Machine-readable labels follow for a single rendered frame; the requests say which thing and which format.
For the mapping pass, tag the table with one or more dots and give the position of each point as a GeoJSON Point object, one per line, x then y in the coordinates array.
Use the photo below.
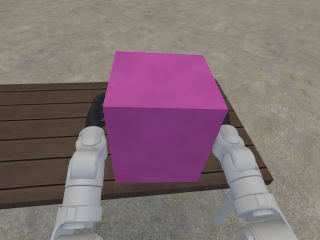
{"type": "Point", "coordinates": [39, 126]}

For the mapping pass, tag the left robot hand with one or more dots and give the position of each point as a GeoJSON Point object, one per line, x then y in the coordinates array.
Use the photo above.
{"type": "Point", "coordinates": [94, 115]}

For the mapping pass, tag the robot right upper arm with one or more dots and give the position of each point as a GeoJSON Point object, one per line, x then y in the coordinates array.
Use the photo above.
{"type": "Point", "coordinates": [268, 230]}

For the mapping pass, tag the right robot forearm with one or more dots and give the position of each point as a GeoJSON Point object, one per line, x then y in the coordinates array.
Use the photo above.
{"type": "Point", "coordinates": [252, 200]}

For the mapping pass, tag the left robot forearm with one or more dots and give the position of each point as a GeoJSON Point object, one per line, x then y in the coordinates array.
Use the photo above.
{"type": "Point", "coordinates": [81, 206]}

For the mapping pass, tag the right robot hand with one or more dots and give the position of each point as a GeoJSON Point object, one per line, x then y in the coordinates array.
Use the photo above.
{"type": "Point", "coordinates": [226, 119]}

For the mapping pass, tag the carton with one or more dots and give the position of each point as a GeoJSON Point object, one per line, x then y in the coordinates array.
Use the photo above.
{"type": "Point", "coordinates": [162, 112]}

